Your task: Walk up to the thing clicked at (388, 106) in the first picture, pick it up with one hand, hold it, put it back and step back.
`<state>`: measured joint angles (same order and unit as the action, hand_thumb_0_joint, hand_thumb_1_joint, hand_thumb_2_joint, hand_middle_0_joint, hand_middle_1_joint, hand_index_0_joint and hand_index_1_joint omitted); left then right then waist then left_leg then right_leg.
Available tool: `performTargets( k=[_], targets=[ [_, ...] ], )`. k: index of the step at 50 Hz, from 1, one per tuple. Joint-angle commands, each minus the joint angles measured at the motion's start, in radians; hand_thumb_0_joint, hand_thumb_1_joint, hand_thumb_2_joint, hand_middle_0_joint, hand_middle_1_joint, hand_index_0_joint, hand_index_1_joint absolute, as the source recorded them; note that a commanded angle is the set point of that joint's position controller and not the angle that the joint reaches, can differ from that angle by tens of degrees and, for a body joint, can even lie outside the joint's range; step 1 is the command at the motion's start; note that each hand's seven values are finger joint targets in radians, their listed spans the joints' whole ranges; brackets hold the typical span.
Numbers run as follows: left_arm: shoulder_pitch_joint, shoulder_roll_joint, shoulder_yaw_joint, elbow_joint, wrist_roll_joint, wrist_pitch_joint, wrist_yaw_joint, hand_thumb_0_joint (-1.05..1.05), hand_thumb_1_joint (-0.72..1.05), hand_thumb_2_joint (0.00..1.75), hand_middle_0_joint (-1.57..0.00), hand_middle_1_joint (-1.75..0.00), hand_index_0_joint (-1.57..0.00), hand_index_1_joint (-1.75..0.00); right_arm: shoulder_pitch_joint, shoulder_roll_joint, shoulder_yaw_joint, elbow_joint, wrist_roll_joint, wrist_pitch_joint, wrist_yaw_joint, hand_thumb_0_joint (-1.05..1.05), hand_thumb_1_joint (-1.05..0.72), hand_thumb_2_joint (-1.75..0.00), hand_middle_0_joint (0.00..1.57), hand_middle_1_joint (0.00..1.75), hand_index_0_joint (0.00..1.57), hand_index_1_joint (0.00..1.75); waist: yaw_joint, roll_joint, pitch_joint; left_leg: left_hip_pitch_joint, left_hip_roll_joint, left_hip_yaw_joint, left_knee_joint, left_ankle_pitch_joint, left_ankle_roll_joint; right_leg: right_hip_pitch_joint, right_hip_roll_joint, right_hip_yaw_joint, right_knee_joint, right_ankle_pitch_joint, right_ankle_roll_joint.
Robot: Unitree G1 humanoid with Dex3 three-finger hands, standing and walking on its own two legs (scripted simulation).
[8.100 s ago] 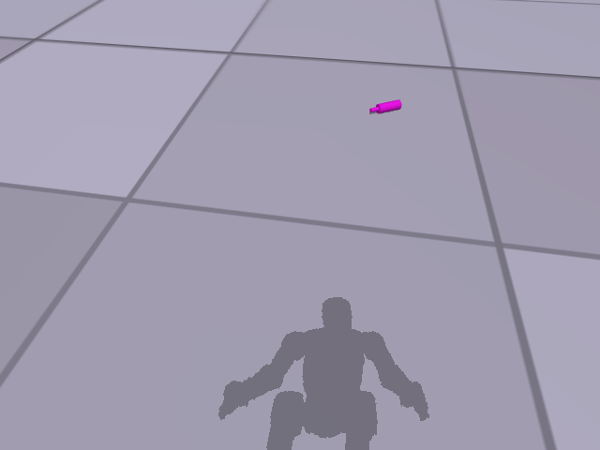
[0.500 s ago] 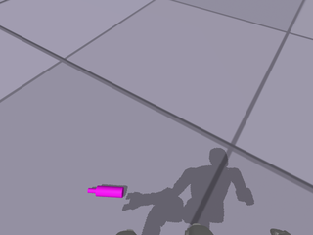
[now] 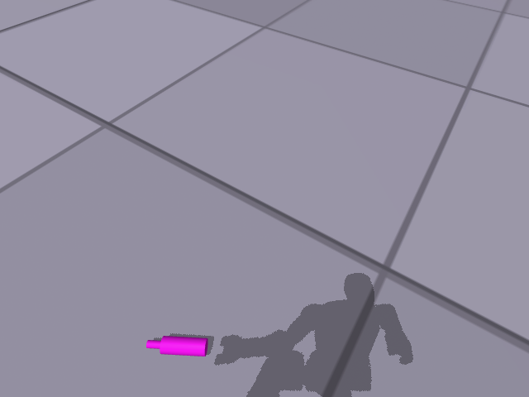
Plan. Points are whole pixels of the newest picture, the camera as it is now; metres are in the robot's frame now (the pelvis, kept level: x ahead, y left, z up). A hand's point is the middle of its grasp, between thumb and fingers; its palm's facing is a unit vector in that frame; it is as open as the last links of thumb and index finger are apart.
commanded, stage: walk up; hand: left
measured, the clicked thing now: (176, 345) +0.42 +0.31 -0.74
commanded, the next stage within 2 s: stand in 0.76 s
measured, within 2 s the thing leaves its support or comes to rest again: neither
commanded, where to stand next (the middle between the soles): +0.06 +0.03 m, yaw +0 degrees
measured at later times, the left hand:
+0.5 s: hand out of the picture +0.09 +0.24 -0.14, palm faces -0.02 -0.93 -0.36, open 7.4 cm
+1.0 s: hand out of the picture +0.11 +0.23 -0.14, palm faces -0.02 -0.94 -0.34, open 7.4 cm
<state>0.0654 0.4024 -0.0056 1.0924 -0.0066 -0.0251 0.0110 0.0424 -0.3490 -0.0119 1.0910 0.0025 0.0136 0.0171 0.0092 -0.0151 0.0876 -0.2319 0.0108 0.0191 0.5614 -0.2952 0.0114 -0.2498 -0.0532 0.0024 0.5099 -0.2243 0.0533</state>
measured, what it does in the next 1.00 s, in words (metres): stands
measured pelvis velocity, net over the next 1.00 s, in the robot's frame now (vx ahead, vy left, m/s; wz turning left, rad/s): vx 0.02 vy -0.02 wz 0.00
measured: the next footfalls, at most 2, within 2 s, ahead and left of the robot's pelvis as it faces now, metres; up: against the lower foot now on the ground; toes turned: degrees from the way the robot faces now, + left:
none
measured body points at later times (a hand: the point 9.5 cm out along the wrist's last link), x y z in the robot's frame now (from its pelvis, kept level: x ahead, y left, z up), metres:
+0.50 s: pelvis +0.00 -0.01 +0.01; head +0.02 -0.02 +0.46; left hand +0.09 +0.29 -0.11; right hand +0.08 -0.32 -0.12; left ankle +0.01 +0.11 -0.73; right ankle +0.03 -0.16 -0.73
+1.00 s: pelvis +0.02 -0.02 +0.01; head +0.03 -0.02 +0.46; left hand +0.11 +0.28 -0.12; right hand +0.10 -0.32 -0.12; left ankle +0.01 +0.11 -0.73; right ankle +0.03 -0.16 -0.73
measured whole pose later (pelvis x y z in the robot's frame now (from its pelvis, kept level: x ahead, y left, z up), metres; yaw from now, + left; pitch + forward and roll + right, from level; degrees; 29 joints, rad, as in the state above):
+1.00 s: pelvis +0.02 -0.02 +0.01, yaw +0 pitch -2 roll +0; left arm 0.06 0.35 0.01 1.14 0.01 -0.01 -0.01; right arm 0.08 -0.34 -0.01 1.14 -0.01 -0.01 0.01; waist -0.01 -0.01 0.05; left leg -0.10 0.02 0.02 0.32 -0.19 -0.02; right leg -0.15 -0.04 0.00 0.33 -0.15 0.03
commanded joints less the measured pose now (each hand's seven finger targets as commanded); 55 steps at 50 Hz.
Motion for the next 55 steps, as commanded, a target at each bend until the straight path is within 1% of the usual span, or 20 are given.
performTargets(
  k=[1,4,6,8,11,13,15,17,20,25,26,28,32,34,37,38,40,44,50,55],
  targets=[
    [-0.034,0.2,0.036,-0.029,0.004,-0.023,0.011,0.0,0.9,0.9,-0.2,-0.3,-0.2,-0.3,-0.08,-0.239,-0.049,-0.053,0.001,-0.023,-0.01,0.0,-0.9,-0.9,0.2,0.3,0.2,0.3,0.003,0.054,-0.144,0.039,0.124,-0.116,-0.211,0.153,0.031,0.096,-0.06,0.039,-0.088,0.152,-0.063],
    [-0.047,0.194,0.035,-0.015,0.004,-0.023,0.007,0.0,0.9,0.9,-0.2,-0.3,-0.2,-0.3,-0.084,-0.23,-0.045,-0.041,0.004,-0.024,-0.008,0.0,-0.9,-0.9,0.2,0.3,0.2,0.3,0.003,0.043,-0.139,0.063,0.118,-0.108,-0.232,0.156,0.021,0.101,-0.068,0.053,-0.125,0.153,-0.06],
    [-0.056,0.197,0.036,-0.013,0.007,-0.023,0.006,0.0,0.9,0.9,-0.2,-0.3,-0.2,-0.3,-0.081,-0.232,-0.047,-0.037,0.002,-0.022,-0.007,0.0,-0.9,-0.9,0.2,0.3,0.2,0.3,-0.005,0.023,-0.142,0.082,0.108,-0.091,-0.229,0.166,0.015,0.099,-0.079,0.063,-0.151,0.18,-0.059],
    [-0.06,0.193,0.037,-0.006,0.008,-0.024,0.005,0.0,0.9,0.9,-0.2,-0.3,-0.2,-0.3,-0.08,-0.232,-0.048,-0.029,0.002,-0.021,-0.006,0.0,-0.9,-0.9,0.2,0.3,0.2,0.3,-0.006,0.02,-0.129,0.095,0.109,-0.091,-0.246,0.165,0.012,0.091,-0.081,0.067,-0.173,0.163,-0.058],
    [-0.072,0.191,0.041,-0.003,0.012,-0.022,0.003,0.0,0.9,0.9,-0.2,-0.3,-0.2,-0.3,-0.069,-0.226,-0.05,-0.019,0.0,-0.019,-0.004,0.0,-0.9,-0.9,0.2,0.3,0.2,0.3,-0.011,0.002,-0.117,0.093,0.105,-0.088,-0.267,0.115,0.009,0.084,-0.085,0.077,-0.201,0.103,-0.058],
    [-0.064,0.188,0.043,-0.003,0.014,-0.025,0.001,0.0,0.9,0.9,-0.2,-0.3,-0.2,-0.3,-0.062,-0.227,-0.049,-0.018,-0.001,-0.02,-0.003,0.0,-0.9,-0.9,0.2,0.3,0.2,0.3,-0.008,0.002,-0.137,0.107,0.106,-0.087,-0.269,0.129,0.01,0.105,-0.087,0.077,-0.209,0.111,-0.058],
    [-0.06,0.19,0.046,-0.001,0.014,-0.023,0.0,0.0,0.9,0.9,-0.2,-0.3,-0.2,-0.3,-0.06,-0.221,-0.049,-0.015,-0.003,-0.019,-0.003,0.0,-0.9,-0.9,0.2,0.3,0.2,0.3,-0.005,-0.006,-0.123,0.117,0.099,-0.081,-0.272,0.11,0.006,0.079,-0.09,0.087,-0.224,0.077,-0.058],
    [-0.071,0.19,0.05,0.0,0.017,-0.023,0.001,0.0,0.9,0.9,-0.2,-0.3,-0.2,-0.3,-0.049,-0.224,-0.053,-0.009,-0.006,-0.018,-0.003,0.0,-0.9,-0.9,0.2,0.3,0.2,0.3,-0.011,-0.012,-0.119,0.106,0.1,-0.083,-0.277,0.099,0.006,0.085,-0.09,0.088,-0.228,0.063,-0.059],
    [-0.058,0.186,0.052,-0.001,0.018,-0.023,0.0,0.0,0.9,0.9,-0.2,-0.3,-0.2,-0.3,-0.044,-0.222,-0.053,-0.008,-0.008,-0.019,-0.003,0.0,-0.9,-0.9,0.2,0.3,0.2,0.3,-0.008,-0.009,-0.115,0.119,0.098,-0.083,-0.274,0.102,0.006,0.069,-0.089,0.09,-0.242,0.033,-0.06],
    [-0.05,0.181,0.056,-0.004,0.02,-0.023,0.002,0.0,0.9,0.9,-0.2,-0.3,-0.2,-0.3,-0.033,-0.219,-0.051,-0.008,-0.007,-0.02,-0.004,0.0,-0.9,-0.9,0.2,0.3,0.2,0.3,-0.007,-0.008,-0.124,0.12,0.102,-0.082,-0.269,0.15,0.008,0.088,-0.087,0.081,-0.237,0.093,-0.057],
    [-0.059,0.182,0.057,-0.004,0.022,-0.022,0.002,0.0,0.9,0.9,-0.2,-0.3,-0.2,-0.3,-0.025,-0.222,-0.053,-0.005,-0.008,-0.021,-0.005,0.0,-0.9,-0.9,0.2,0.3,0.2,0.3,-0.013,-0.01,-0.128,0.115,0.103,-0.082,-0.269,0.154,0.008,0.099,-0.086,0.078,-0.23,0.104,-0.061],
    [-0.059,0.18,0.058,-0.007,0.019,-0.019,0.002,0.0,0.9,0.9,-0.2,-0.3,-0.2,-0.3,-0.019,-0.222,-0.053,-0.003,-0.01,-0.021,-0.006,0.0,-0.9,-0.9,0.2,0.3,0.2,0.3,-0.01,0.003,-0.12,0.111,0.103,-0.081,-0.276,0.147,0.005,0.092,-0.086,0.078,-0.223,0.101,-0.062],
    [-0.045,0.169,0.056,-0.007,0.018,-0.017,0.001,0.0,0.9,0.9,-0.2,-0.3,-0.2,-0.3,-0.015,-0.223,-0.052,-0.004,-0.008,-0.025,-0.009,0.0,-0.9,-0.9,0.2,0.3,0.2,0.3,-0.004,0.016,-0.139,0.111,0.112,-0.086,-0.281,0.183,0.01,0.124,-0.08,0.066,-0.204,0.157,-0.059],
    [-0.055,0.166,0.057,-0.007,0.017,-0.016,0.002,0.0,0.9,0.9,-0.2,-0.3,-0.2,-0.3,-0.002,-0.218,-0.052,-0.002,-0.007,-0.024,-0.01,0.0,-0.9,-0.9,0.2,0.3,0.2,0.3,-0.011,0.007,-0.137,0.109,0.112,-0.085,-0.275,0.212,0.007,0.128,-0.078,0.066,-0.205,0.164,-0.06],
    [-0.05,0.167,0.055,-0.011,0.016,-0.015,0.003,0.0,0.9,0.9,-0.2,-0.3,-0.2,-0.3,-0.002,-0.221,-0.052,-0.005,-0.008,-0.023,-0.011,0.0,-0.9,-0.9,0.2,0.3,0.2,0.3,-0.008,0.02,-0.135,0.111,0.111,-0.084,-0.278,0.21,0.008,0.133,-0.082,0.066,-0.202,0.176,-0.061],
    [-0.045,0.163,0.055,-0.002,0.011,-0.009,0.0,0.0,0.9,0.9,-0.2,-0.3,-0.2,-0.3,-0.007,-0.196,-0.043,-0.004,-0.012,-0.033,-0.014,0.0,-0.9,-0.9,0.2,0.3,0.2,0.3,-0.015,-0.017,-0.149,0.119,0.127,-0.099,-0.299,0.232,0.0,0.139,-0.075,0.062,-0.193,0.173,-0.061],
    [-0.039,0.155,0.054,-0.006,0.011,-0.007,-0.001,0.0,0.9,0.9,-0.2,-0.3,-0.2,-0.3,-0.01,-0.209,-0.044,-0.002,-0.014,-0.04,-0.016,0.0,-0.9,-0.9,0.2,0.3,0.2,0.3,-0.008,0.002,-0.141,0.122,0.128,-0.095,-0.298,0.263,-0.003,0.146,-0.078,0.063,-0.196,0.194,-0.059],
    [-0.039,0.157,0.055,-0.009,0.012,-0.005,-0.005,0.0,0.9,0.9,-0.2,-0.3,-0.2,-0.3,-0.002,-0.215,-0.041,0.0,-0.013,-0.044,-0.019,0.0,-0.9,-0.9,0.2,0.3,0.2,0.3,-0.014,0.033,-0.135,0.116,0.126,-0.087,-0.304,0.245,-0.009,0.16,-0.08,0.071,-0.202,0.195,-0.059],
    [-0.035,0.162,0.055,-0.014,0.014,-0.007,-0.005,0.0,0.9,0.9,-0.2,-0.3,-0.2,-0.3,-0.009,-0.211,-0.043,-0.005,-0.011,-0.043,-0.019,0.0,-0.9,-0.9,0.2,0.3,0.2,0.3,-0.015,0.009,-0.127,0.13,0.127,-0.086,-0.303,0.245,-0.01,0.151,-0.08,0.068,-0.218,0.185,-0.058],
    [-0.031,0.164,0.054,-0.016,0.013,-0.007,-0.006,0.0,0.9,0.9,-0.2,-0.3,-0.2,-0.3,-0.015,-0.209,-0.042,-0.008,-0.012,-0.044,-0.019,0.0,-0.9,-0.9,0.2,0.3,0.2,0.3,-0.017,0.025,-0.136,0.143,0.129,-0.08,-0.299,0.26,-0.013,0.153,-0.085,0.07,-0.214,0.215,-0.064]
  ],
)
